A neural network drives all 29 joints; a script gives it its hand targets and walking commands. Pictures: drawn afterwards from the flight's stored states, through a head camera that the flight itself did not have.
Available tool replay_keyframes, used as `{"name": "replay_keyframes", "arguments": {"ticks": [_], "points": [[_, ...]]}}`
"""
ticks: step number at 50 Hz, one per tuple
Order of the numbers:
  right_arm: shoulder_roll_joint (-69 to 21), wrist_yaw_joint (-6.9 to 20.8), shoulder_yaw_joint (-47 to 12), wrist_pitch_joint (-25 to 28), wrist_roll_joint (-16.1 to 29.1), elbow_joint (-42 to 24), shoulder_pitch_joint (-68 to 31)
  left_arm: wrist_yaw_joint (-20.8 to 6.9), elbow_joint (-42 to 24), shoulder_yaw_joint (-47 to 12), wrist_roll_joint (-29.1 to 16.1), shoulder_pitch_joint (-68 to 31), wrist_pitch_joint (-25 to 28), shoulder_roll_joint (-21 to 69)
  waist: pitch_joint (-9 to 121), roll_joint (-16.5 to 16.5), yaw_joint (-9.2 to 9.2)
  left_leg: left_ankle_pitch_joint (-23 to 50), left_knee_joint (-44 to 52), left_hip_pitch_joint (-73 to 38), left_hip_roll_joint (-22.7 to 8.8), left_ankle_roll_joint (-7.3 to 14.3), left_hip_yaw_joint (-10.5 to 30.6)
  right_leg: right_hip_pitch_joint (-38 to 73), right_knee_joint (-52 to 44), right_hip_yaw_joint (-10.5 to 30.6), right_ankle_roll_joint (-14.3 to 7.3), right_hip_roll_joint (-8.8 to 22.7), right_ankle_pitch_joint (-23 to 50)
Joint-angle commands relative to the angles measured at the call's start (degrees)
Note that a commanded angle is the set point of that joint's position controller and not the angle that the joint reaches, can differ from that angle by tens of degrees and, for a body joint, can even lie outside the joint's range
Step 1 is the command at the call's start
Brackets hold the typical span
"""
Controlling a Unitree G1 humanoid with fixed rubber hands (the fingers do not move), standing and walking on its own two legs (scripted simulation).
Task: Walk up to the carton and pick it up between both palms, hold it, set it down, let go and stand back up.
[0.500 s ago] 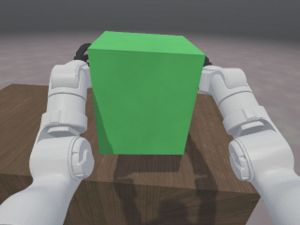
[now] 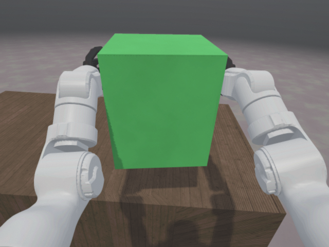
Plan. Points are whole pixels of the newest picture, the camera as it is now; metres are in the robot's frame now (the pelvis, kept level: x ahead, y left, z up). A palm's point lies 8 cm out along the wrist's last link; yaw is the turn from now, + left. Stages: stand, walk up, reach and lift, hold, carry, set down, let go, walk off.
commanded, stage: hold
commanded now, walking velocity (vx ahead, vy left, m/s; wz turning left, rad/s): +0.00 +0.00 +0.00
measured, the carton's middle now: (160, 98) +0.37 +0.01 +0.28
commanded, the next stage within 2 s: set down in 0.36 s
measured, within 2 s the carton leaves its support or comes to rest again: neither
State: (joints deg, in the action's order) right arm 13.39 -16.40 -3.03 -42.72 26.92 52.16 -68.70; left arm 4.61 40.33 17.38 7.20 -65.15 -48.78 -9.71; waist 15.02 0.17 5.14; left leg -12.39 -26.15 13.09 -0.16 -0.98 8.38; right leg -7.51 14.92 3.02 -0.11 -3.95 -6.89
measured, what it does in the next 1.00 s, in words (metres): stands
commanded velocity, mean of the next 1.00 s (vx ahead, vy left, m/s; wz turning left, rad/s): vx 0.00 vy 0.00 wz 0.00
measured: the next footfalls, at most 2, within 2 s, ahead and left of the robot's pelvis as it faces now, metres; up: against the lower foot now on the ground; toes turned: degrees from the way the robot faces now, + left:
none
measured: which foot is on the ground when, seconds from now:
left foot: down 0.00-1.00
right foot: down 0.00-1.00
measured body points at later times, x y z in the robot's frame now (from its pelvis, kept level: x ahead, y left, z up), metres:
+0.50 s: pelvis +0.00 -0.01 +0.00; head -0.10 +0.02 +0.44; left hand +0.39 +0.15 +0.34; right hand +0.37 -0.15 +0.33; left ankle +0.02 +0.12 -0.75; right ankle +0.01 -0.12 -0.75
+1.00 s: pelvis +0.01 -0.02 +0.00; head -0.06 +0.02 +0.44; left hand +0.43 +0.16 +0.29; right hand +0.41 -0.14 +0.27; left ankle +0.02 +0.12 -0.75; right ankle +0.01 -0.12 -0.75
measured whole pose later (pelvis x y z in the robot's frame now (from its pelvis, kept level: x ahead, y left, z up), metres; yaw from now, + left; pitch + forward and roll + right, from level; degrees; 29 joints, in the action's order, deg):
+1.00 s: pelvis +0.01 -0.02 +0.00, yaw +2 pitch -4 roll -2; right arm 5.7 -16.9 0.8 -28.5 20.5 45.9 -56.6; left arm 1.6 38.9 14.8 6.3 -58.7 -36.9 -11.8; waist 7.6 3.5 6.1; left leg -11.7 -21.9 6.2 -0.6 -2.4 9.9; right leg -1.4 13.8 0.9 -1.7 -4.0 -8.3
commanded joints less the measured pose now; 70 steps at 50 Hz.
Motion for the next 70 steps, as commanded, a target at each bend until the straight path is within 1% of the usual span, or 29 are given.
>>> {"name": "replay_keyframes", "arguments": {"ticks": [1,2,6,7,8,10,11,12,13,15,18,19,25,26,27,31,33,34,38,40,49,52,54,56,59,63,64,66,70], "points": [[-36.0,9.1,-5.6,2.9,11.8,-23.3,-56.4,-8.1,-11.3,-14.9,-10.4,-49.1,3.4,44.2,17.9,-7.9,-1.24,14.5,3.9,-5.3,1.3,-3.7,-1.8,7.6,-0.2,-0.3,-0.5,-1.8,6.1],[-36.4,8.9,-4.2,3.6,10.3,-24.5,-57.4,-8.3,-10.6,-16.8,-11.6,-50.0,3.8,45.1,17.0,-6.1,0.85,12.0,4.0,-3.6,1.3,-3.1,-1.8,6.9,-0.4,-0.6,-0.3,-1.8,6.1],[-35.5,9.0,-4.8,2.5,10.6,-21.0,-55.3,-7.7,-7.3,-13.8,-9.9,-47.3,2.9,44.8,14.0,-6.3,-0.55,12.5,3.5,-4.1,1.4,-3.3,-2.3,5.9,-0.4,-0.5,-0.7,-1.8,5.1],[-36.2,8.7,-4.6,3.2,10.0,-24.5,-53.4,-8.2,-11.7,-17.4,-12.9,-47.3,3.3,45.2,20.0,-5.2,2.28,15.4,3.0,-6.3,1.6,-3.1,-2.3,8.0,-0.3,-0.4,-0.3,-1.5,10.3],[-36.6,9.1,-6.0,3.4,11.8,-24.0,-57.7,-7.8,-10.6,-16.6,-11.7,-49.4,3.4,44.9,19.2,-7.8,-0.43,15.2,2.5,-5.3,1.5,-4.0,-2.7,7.2,0.3,-0.2,-0.4,-1.6,8.8],[-38.3,8.5,-6.5,3.5,11.2,-28.2,-56.8,-7.6,-14.8,-18.3,-13.5,-50.1,4.0,44.9,22.9,-4.9,1.47,16.6,2.6,-6.4,1.5,-3.6,-1.4,8.9,0.5,0.5,-0.2,-1.9,10.6],[-39.2,8.7,-8.5,3.6,12.2,-31.4,-59.4,-7.1,-14.8,-18.4,-13.7,-49.2,3.9,46.5,24.3,-5.5,-0.99,19.4,2.1,-7.5,1.3,-3.6,-1.9,8.7,0.8,-0.1,-0.1,-2.1,12.6],[-37.2,8.1,-6.0,2.9,11.5,-27.1,-55.8,-7.1,-13.4,-19.5,-14.4,-50.2,3.7,46.5,22.8,-5.9,2.54,17.6,1.8,-7.0,1.9,-4.5,-1.7,8.7,0.6,0.0,0.1,-2.1,11.9],[-37.0,8.0,-6.9,2.7,12.3,-29.0,-57.3,-7.2,-11.7,-16.6,-11.9,-45.6,2.6,45.3,20.6,-6.6,-0.78,19.3,1.4,-6.5,2.3,-3.9,-2.8,8.7,0.5,0.0,-0.1,-1.9,12.9],[-36.6,7.8,-4.9,2.3,10.0,-25.2,-55.3,-8.2,-6.8,-16.1,-11.7,-45.2,2.3,44.8,16.2,-4.4,1.66,13.8,3.0,-4.0,2.1,-3.5,-2.3,7.3,-0.4,-0.5,0.7,-1.7,9.0],[-36.6,7.9,-4.2,2.5,9.2,-23.9,-55.4,-9.0,-5.9,-12.6,-10.3,-46.6,2.7,41.3,14.5,-1.8,0.51,10.0,4.6,-3.9,2.1,-2.1,-3.3,6.7,-1.2,0.4,0.9,-1.1,5.0],[-37.6,8.5,-2.9,1.2,8.3,-20.1,-56.7,-9.8,-5.7,-14.4,-10.4,-48.0,3.6,38.2,9.6,-2.1,2.97,5.5,7.1,-1.4,2.2,-1.5,-2.8,6.8,-1.4,-1.7,0.9,-1.5,3.3],[-37.8,9.8,0.5,10.1,3.9,-26.7,-67.4,-9.0,-4.7,-12.6,-10.7,-55.7,10.6,39.1,24.7,-6.8,-1.05,6.3,7.0,-7.3,1.7,-1.9,-3.6,5.7,-0.3,-2.5,0.6,-1.3,3.1],[-37.7,9.9,1.2,10.3,2.8,-21.6,-64.0,-8.6,-5.3,-12.4,-11.4,-55.6,11.5,40.2,22.1,-6.7,0.1,8.5,6.7,-6.6,1.8,-2.6,-3.2,5.3,-0.4,-3.5,0.6,-1.6,4.4],[-37.2,9.7,-0.5,10.1,2.3,-18.2,-61.0,-8.5,-3.8,-11.0,-9.9,-53.7,11.9,37.0,18.5,-6.2,-1.79,10.6,6.1,-8.2,2.2,-2.4,-4.2,4.9,-1.2,-2.9,0.9,-0.8,6.2],[-33.3,9.0,6.6,12.3,-5.7,-7.8,-54.3,-12.8,10.7,-5.4,-4.7,-44.2,12.3,32.0,4.8,0.1,0.39,-4.5,11.2,-3.1,3.0,0.6,-5.0,2.9,-4.9,-2.6,1.7,-0.3,-4.7],[-32.2,9.3,8.6,13.8,-7.1,-5.9,-53.0,-12.7,6.9,-7.6,-5.1,-45.6,13.4,32.5,6.1,-4.2,0.7,-0.8,11.8,-4.2,2.4,-0.5,-5.3,4.3,-3.9,-2.7,1.3,0.0,-3.1],[-34.6,9.0,7.6,14.7,-8.5,-10.2,-53.3,-13.1,7.2,-5.6,-4.3,-44.1,14.2,32.1,11.6,-1.0,-0.1,2.6,10.4,-6.3,2.6,-0.1,-6.1,8.3,-3.3,-2.5,2.0,0.1,1.5],[-34.6,7.9,3.9,16.7,-4.1,-14.4,-51.3,-12.5,-0.1,-11.9,-7.9,-42.9,15.2,35.9,18.4,-5.7,0.93,17.7,6.7,-12.6,3.4,-2.3,-6.2,14.2,-0.8,-3.0,1.8,-0.9,16.3],[-37.7,7.5,1.2,16.7,-3.3,-17.9,-50.2,-12.7,-3.4,-14.2,-9.2,-43.7,16.0,36.4,18.7,-2.9,1.85,20.1,6.1,-13.0,3.8,-1.6,-5.5,15.6,-0.5,-3.0,2.5,-1.0,20.4],[-41.6,5.9,-10.8,19.6,2.6,-39.8,-55.4,-10.6,-16.8,-23.2,-10.8,-41.5,16.3,43.9,23.9,-6.7,1.94,28.0,1.9,-16.2,4.0,-3.9,-4.3,16.2,1.4,-5.2,3.0,-0.6,25.4],[-40.2,5.7,-7.2,19.9,-0.8,-32.0,-50.2,-11.4,-13.2,-22.3,-8.8,-39.9,15.8,43.0,16.8,-7.8,3.98,22.5,3.0,-17.3,3.3,-3.4,-4.3,10.1,-0.5,-5.7,2.9,-0.3,16.8],[-39.1,5.6,-6.0,19.7,-2.7,-28.4,-46.6,-12.4,-6.6,-18.4,-5.7,-36.7,15.5,41.1,10.5,-5.2,2.88,16.9,4.7,-14.6,3.3,-2.0,-4.6,10.8,-1.1,-5.0,3.2,0.4,13.6],[-41.1,6.8,-6.8,21.8,-2.5,-34.8,-50.4,-11.7,-13.4,-20.8,-7.8,-40.2,17.2,43.5,18.8,-6.3,1.33,18.2,4.9,-16.4,2.7,-2.5,-5.4,11.1,0.0,-4.7,2.5,0.5,12.8],[-41.9,7.8,-6.7,23.2,-5.1,-30.5,-48.3,-10.8,-13.0,-22.7,-7.4,-40.3,19.0,44.9,21.0,-8.4,1.29,18.5,4.5,-17.7,2.6,-3.0,-5.2,9.8,0.1,-5.5,2.2,0.3,13.0],[-37.3,8.8,-3.4,23.0,-7.3,-22.9,-46.9,-11.3,-1.8,-15.3,-4.5,-32.8,18.1,41.4,11.9,-4.6,-1.18,12.9,6.8,-13.7,2.9,-2.3,-5.9,8.0,-1.9,-5.1,2.3,0.0,8.2],[-37.0,9.1,-0.7,22.8,-10.5,-15.6,-44.0,-12.2,1.5,-15.4,-3.6,-35.1,18.4,41.2,7.2,-4.2,2.19,7.6,8.7,-11.7,2.7,-1.7,-5.3,5.5,-2.3,-5.8,2.4,0.3,3.6],[-36.2,9.9,-0.3,24.1,-10.8,-16.9,-43.1,-11.6,-3.8,-17.7,-4.3,-36.0,19.2,43.6,11.6,-6.7,1.54,11.8,7.9,-14.7,1.6,-3.0,-5.4,6.7,-1.6,-6.7,1.5,-0.4,6.5],[-39.4,10.1,-2.6,26.7,-11.2,-22.8,-49.2,-10.5,-2.3,-18.3,-5.9,-36.2,21.5,43.1,19.2,-1.8,0.16,18.4,5.6,-17.2,2.4,-2.5,-5.5,8.9,-0.8,-6.5,2.2,-0.5,14.1]]}}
